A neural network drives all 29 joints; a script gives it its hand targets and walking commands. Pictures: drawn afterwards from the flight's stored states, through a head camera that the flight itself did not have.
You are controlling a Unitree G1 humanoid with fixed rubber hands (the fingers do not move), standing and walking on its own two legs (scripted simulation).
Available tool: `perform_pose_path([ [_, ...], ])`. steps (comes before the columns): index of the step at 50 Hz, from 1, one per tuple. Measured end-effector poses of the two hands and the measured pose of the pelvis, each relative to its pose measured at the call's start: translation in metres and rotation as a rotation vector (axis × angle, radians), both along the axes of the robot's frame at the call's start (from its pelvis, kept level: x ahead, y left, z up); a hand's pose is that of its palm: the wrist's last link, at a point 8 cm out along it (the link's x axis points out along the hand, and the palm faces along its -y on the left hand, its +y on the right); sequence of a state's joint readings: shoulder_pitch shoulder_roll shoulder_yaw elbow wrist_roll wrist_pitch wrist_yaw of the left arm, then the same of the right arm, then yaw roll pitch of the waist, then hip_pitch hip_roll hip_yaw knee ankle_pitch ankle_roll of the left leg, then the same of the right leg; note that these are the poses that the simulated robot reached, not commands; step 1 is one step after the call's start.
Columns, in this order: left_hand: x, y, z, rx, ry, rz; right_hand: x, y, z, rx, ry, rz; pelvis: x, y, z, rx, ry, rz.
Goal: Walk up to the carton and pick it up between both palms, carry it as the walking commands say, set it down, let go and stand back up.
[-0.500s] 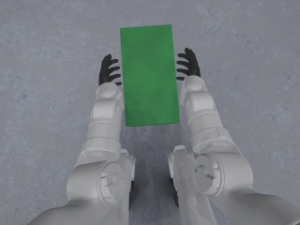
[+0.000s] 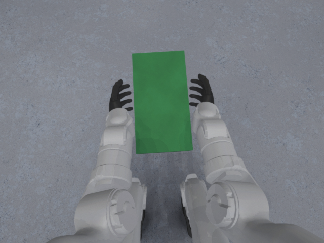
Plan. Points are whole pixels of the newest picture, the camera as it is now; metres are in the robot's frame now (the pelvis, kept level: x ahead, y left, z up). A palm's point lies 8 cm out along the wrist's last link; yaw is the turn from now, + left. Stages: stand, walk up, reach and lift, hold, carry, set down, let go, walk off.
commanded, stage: reach and lift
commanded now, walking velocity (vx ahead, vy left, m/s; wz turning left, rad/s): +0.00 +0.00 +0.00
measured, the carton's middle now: (161, 106) +0.47 +0.00 -0.12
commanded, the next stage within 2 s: none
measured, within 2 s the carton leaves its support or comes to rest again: neither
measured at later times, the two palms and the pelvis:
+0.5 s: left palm (109, 107) +0.41 +0.11 +0.04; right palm (212, 100) +0.41 -0.11 +0.04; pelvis +0.02 +0.00 +0.07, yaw +0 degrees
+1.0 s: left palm (95, 99) +0.39 +0.12 +0.11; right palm (221, 93) +0.39 -0.10 +0.11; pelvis +0.03 +0.01 +0.13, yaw -1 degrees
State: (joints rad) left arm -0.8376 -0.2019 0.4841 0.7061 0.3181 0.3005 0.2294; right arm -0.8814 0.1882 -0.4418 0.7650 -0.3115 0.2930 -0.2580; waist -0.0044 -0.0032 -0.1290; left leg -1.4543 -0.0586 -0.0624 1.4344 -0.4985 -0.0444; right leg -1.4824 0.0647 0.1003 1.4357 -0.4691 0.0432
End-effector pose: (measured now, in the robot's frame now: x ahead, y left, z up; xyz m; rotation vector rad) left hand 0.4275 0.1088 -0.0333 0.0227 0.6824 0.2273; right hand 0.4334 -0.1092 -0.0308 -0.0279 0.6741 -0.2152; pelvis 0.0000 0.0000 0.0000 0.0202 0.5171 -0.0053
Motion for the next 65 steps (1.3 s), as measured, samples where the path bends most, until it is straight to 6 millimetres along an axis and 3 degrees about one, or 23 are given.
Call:
perform_pose_path([
  [44,-0.034,0.007,0.123,-0.021,-0.018,-0.009,-0.036,0.004,0.122,0.02,-0.014,0.007,0.029,0.005,0.116,-0.015,-0.234,-0.003],
  [65,-0.046,0.008,0.186,-0.003,-0.012,-0.056,-0.049,0.001,0.182,0.005,-0.008,0.057,0.043,0.003,0.156,-0.014,-0.409,-0.008],
])
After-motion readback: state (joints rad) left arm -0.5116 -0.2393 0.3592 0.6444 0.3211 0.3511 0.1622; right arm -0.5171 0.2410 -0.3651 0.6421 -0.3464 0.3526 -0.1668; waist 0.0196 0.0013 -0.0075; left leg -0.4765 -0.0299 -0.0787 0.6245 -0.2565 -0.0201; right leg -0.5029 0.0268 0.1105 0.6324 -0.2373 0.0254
